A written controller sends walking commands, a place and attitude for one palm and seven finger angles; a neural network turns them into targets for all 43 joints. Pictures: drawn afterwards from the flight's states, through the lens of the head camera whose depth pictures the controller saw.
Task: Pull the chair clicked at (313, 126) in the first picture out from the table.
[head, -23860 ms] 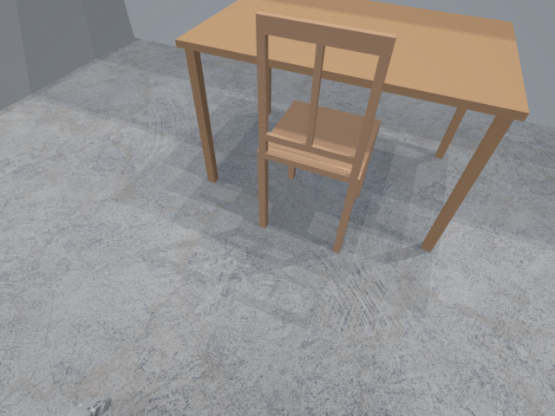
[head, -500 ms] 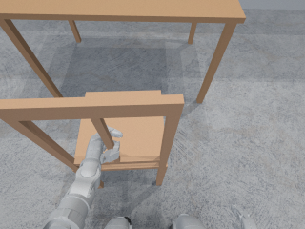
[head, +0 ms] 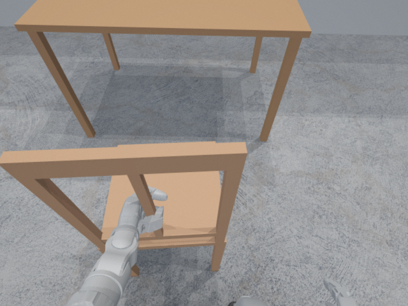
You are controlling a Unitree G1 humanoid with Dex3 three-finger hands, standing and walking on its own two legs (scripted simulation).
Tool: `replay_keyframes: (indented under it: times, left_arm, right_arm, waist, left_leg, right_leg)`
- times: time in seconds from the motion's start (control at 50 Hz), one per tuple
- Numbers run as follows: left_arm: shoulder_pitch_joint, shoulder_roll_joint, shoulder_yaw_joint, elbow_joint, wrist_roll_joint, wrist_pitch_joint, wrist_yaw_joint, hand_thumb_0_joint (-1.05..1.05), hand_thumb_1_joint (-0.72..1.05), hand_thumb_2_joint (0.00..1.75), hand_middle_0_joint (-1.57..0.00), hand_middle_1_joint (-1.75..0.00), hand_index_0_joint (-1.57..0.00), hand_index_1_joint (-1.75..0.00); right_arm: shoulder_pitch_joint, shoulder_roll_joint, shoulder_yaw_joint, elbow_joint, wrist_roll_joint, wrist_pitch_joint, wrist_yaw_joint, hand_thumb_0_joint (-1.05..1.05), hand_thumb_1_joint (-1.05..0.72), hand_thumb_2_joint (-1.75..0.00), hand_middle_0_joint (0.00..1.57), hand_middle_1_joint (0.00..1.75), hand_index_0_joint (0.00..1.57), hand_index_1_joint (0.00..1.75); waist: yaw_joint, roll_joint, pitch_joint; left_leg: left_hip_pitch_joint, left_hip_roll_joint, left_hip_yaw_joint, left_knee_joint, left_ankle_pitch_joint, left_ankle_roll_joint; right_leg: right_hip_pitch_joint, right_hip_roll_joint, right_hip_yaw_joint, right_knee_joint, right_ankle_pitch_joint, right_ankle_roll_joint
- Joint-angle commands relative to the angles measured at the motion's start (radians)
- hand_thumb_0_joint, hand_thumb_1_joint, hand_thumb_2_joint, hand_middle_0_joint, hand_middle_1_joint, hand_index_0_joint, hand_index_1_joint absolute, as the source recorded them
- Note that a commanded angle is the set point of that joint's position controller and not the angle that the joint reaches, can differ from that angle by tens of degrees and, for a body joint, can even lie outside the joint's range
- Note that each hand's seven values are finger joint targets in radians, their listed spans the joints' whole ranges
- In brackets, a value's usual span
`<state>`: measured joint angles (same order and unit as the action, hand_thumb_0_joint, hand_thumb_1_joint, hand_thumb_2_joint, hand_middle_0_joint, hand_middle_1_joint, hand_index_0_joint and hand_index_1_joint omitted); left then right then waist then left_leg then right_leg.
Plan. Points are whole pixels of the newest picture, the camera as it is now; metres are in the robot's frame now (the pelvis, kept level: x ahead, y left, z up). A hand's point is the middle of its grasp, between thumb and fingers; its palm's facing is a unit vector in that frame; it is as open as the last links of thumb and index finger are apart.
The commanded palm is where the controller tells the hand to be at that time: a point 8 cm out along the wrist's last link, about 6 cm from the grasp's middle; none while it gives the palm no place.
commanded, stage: stop walking, hand still on the chair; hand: left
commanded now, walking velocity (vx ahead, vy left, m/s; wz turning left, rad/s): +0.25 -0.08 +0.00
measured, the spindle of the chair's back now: (149, 209) +0.32 +0.14 -0.06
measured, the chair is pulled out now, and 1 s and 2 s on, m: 0.62 0.66 0.66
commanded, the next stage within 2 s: open the thumb and straighten the fingers in 0.72 s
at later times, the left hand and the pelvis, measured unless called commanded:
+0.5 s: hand (152, 236) +0.26 +0.12 -0.07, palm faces -0.06 -0.98 -0.17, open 5.4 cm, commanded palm +0.25 +0.17 -0.05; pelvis +0.02 +0.01 +0.00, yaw -2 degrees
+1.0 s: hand (150, 230) +0.27 +0.13 -0.07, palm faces -0.03 -0.99 -0.12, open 6.3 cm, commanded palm +0.25 +0.18 -0.05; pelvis +0.02 +0.00 -0.01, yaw +0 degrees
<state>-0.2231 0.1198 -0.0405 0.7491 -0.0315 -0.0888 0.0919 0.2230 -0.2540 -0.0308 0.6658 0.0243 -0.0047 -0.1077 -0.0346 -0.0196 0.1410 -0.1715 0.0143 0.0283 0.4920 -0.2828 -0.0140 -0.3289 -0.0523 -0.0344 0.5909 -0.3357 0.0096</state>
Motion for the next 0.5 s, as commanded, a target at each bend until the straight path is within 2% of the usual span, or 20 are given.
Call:
replay_keyframes:
  times: [0.0, 0.02, 0.04, 0.06, 0.08, 0.1, 0.12, 0.16, 0.2, 0.22, 0.24, 0.28, 0.32, 0.4, 0.42, 0.48]
  left_arm:
    - [-0.255, 0.063, -0.016, -0.193, 0.012, -0.075, -0.011, 0.0, 0.9, 0.9, -0.5, -1.45, -0.5, -1.45]
    - [-0.244, 0.087, -0.006, -0.187, 0.012, -0.079, -0.014, 0.0, 0.9, 0.9, -0.5, -1.45, -0.5, -1.45]
    - [-0.236, 0.09, -0.008, -0.182, 0.014, -0.082, -0.012, 0.0, 0.9, 0.9, -0.5, -1.45, -0.5, -1.45]
    - [-0.224, 0.097, -0.004, -0.168, 0.018, -0.084, -0.008, 0.0, 0.9, 0.9, -0.5, -1.45, -0.5, -1.45]
    - [-0.217, 0.097, -0.007, -0.169, 0.02, -0.083, -0.006, 0.0, 0.9, 0.9, -0.5, -1.45, -0.5, -1.45]
    - [-0.2, 0.116, 0.012, -0.164, 0.022, -0.082, -0.001, 0.0, 0.9, 0.9, -0.5, -1.45, -0.5, -1.45]
    - [-0.187, 0.13, 0.013, -0.187, 0.02, -0.08, 0.001, 0.0, 0.9, 0.9, -0.5, -1.45, -0.5, -1.45]
    - [-0.153, 0.125, 0.021, -0.223, 0.026, -0.094, 0.006, 0.0, 0.9, 0.9, -0.5, -1.45, -0.5, -1.45]
    - [-0.099, 0.116, 0.025, -0.231, 0.026, -0.103, 0.009, 0.0, 0.9, 0.9, -0.5, -1.45, -0.5, -1.45]
    - [-0.061, 0.128, 0.029, -0.219, 0.024, -0.102, 0.01, 0.0, 0.9, 0.9, -0.5, -1.45, -0.5, -1.45]
    - [-0.021, 0.114, 0.024, -0.189, 0.026, -0.1, 0.009, 0.0, 0.9, 0.9, -0.5, -1.45, -0.5, -1.45]
    - [-0.028, 0.109, 0.013, -0.201, 0.033, -0.099, 0.01, 0.0, 0.9, 0.9, -0.5, -1.45, -0.5, -1.45]
    - [-0.019, 0.122, 0.017, -0.206, 0.029, -0.1, 0.013, 0.0, 0.9, 0.9, -0.5, -1.45, -0.5, -1.45]
    - [0.015, 0.094, 0.0, -0.247, 0.03, -0.111, 0.013, 0.0, 0.9, 0.9, -0.5, -1.45, -0.5, -1.45]
    - [0.03, 0.1, -0.003, -0.253, 0.028, -0.112, 0.013, 0.0, 0.9, 0.9, -0.5, -1.45, -0.5, -1.45]
    - [0.049, 0.092, -0.009, -0.275, 0.028, -0.115, 0.013, 0.0, 0.9, 0.9, -0.5, -1.45, -0.5, -1.45]
  right_arm:
    - [-0.016, -0.099, -0.016, -0.107, 0.007, -0.019, 0.025, 0.0, -0.9, -0.9, 0.2, 0.3, 0.2, 0.3]
    - [0.002, -0.1, -0.018, -0.101, 0.006, -0.023, 0.021, 0.0, -0.9, -0.9, 0.2, 0.3, 0.2, 0.3]
    - [0.001, -0.099, -0.019, -0.104, 0.003, -0.022, 0.018, 0.0, -0.9, -0.9, 0.2, 0.3, 0.2, 0.3]
    - [-0.006, -0.084, -0.017, -0.106, 0.004, -0.021, 0.013, 0.0, -0.9, -0.9, 0.2, 0.3, 0.2, 0.3]
    - [-0.01, -0.073, -0.011, -0.102, 0.003, -0.024, 0.009, 0.0, -0.9, -0.9, 0.2, 0.3, 0.2, 0.3]
    - [-0.012, -0.07, -0.01, -0.092, -0.003, -0.026, 0.004, 0.0, -0.9, -0.9, 0.2, 0.3, 0.2, 0.3]
    - [-0.004, -0.077, -0.01, -0.079, -0.004, -0.033, 0.0, 0.0, -0.9, -0.9, 0.2, 0.3, 0.2, 0.3]
    - [-0.02, -0.072, 0.004, -0.077, -0.015, -0.047, -0.003, 0.0, -0.9, -0.9, 0.2, 0.3, 0.2, 0.3]
    - [-0.033, -0.076, 0.003, -0.08, -0.015, -0.054, -0.001, 0.0, -0.9, -0.9, 0.2, 0.3, 0.2, 0.3]
    - [-0.032, -0.084, -0.002, -0.076, -0.009, -0.055, 0.0, 0.0, -0.9, -0.9, 0.2, 0.3, 0.2, 0.3]
    - [-0.033, -0.078, 0.0, -0.078, -0.009, -0.054, 0.002, 0.0, -0.9, -0.9, 0.2, 0.3, 0.2, 0.3]
    - [-0.042, -0.068, 0.007, -0.083, -0.01, -0.054, 0.001, 0.0, -0.9, -0.9, 0.2, 0.3, 0.2, 0.3]
    - [-0.034, -0.074, 0.003, -0.076, -0.006, -0.055, -0.002, 0.0, -0.9, -0.9, 0.2, 0.3, 0.2, 0.3]
    - [-0.042, -0.073, -0.001, -0.088, -0.006, -0.057, 0.002, 0.0, -0.9, -0.9, 0.2, 0.3, 0.2, 0.3]
    - [-0.04, -0.079, -0.003, -0.084, -0.004, -0.06, 0.001, 0.0, -0.9, -0.9, 0.2, 0.3, 0.2, 0.3]
    - [-0.049, -0.076, -0.005, -0.094, -0.005, -0.052, 0.0, 0.0, -0.9, -0.9, 0.2, 0.3, 0.2, 0.3]
  waist:
    - [0.026, 0.105, -0.24]
    - [0.019, 0.026, -0.215]
    - [0.011, -0.028, -0.249]
    - [0.011, -0.101, -0.231]
    - [0.008, -0.144, -0.223]
    - [0.007, -0.138, -0.209]
    - [0.0, -0.093, -0.189]
    - [0.007, -0.004, -0.192]
    - [0.023, -0.006, -0.214]
    - [0.025, 0.006, -0.218]
    - [0.033, -0.006, -0.219]
    - [0.03, -0.006, -0.163]
    - [0.024, -0.046, -0.137]
    - [0.023, -0.026, -0.245]
    - [0.02, 0.019, -0.257]
    - [0.023, 0.014, -0.292]
  left_leg:
    - [-0.084, 0.147, -0.115, -0.115, -0.054, 0.113]
    - [-0.08, 0.109, -0.094, -0.092, -0.073, 0.093]
    - [-0.09, 0.066, -0.05, -0.086, -0.155, 0.069]
    - [-0.092, 0.026, -0.013, -0.043, -0.212, 0.056]
    - [-0.062, 0.003, 0.009, 0.0, -0.218, 0.047]
    - [-0.015, -0.005, 0.017, 0.024, -0.199, 0.044]
    - [0.025, 0.003, 0.005, -0.004, -0.179, 0.045]
    - [0.008, 0.046, -0.059, -0.104, -0.132, 0.064]
    - [-0.025, 0.087, -0.102, -0.133, -0.008, 0.071]
    - [-0.023, 0.09, -0.101, -0.138, 0.011, 0.069]
    - [-0.025, 0.091, -0.091, -0.135, -0.02, 0.066]
    - [-0.064, 0.081, -0.083, -0.152, -0.127, 0.062]
    - [-0.053, 0.076, -0.077, -0.14, -0.069, 0.058]
    - [0.026, 0.091, -0.069, -0.114, 0.146, 0.044]
    - [0.035, 0.096, -0.07, -0.12, 0.191, 0.041]
    - [0.057, 0.11, -0.072, -0.107, 0.289, 0.034]
  right_leg:
    - [0.217, 0.024, 0.008, -0.126, -0.014, -0.012]
    - [0.207, 0.012, 0.049, -0.212, -0.016, -0.013]
    - [0.224, -0.017, 0.117, -0.25, -0.114, -0.023]
    - [0.169, -0.064, 0.189, -0.299, -0.236, -0.045]
    - [0.102, -0.106, 0.237, -0.351, -0.346, -0.068]
    - [0.026, -0.126, 0.25, -0.385, -0.408, -0.078]
    - [-0.018, -0.111, 0.226, -0.376, -0.383, -0.076]
    - [0.03, -0.055, 0.155, -0.283, -0.238, -0.048]
    - [0.122, -0.03, 0.122, -0.211, -0.041, -0.036]
    - [0.13, -0.028, 0.12, -0.214, -0.006, -0.03]
    - [0.122, -0.035, 0.132, -0.232, -0.034, -0.026]
    - [0.078, -0.044, 0.144, -0.265, -0.133, -0.023]
    - [0.062, -0.05, 0.147, -0.286, -0.087, -0.028]
    - [0.152, -0.063, 0.134, -0.211, 0.203, -0.041]
    - [0.167, -0.057, 0.117, -0.186, 0.275, -0.04]
    - [0.199, -0.059, 0.107, -0.148, 0.403, -0.043]
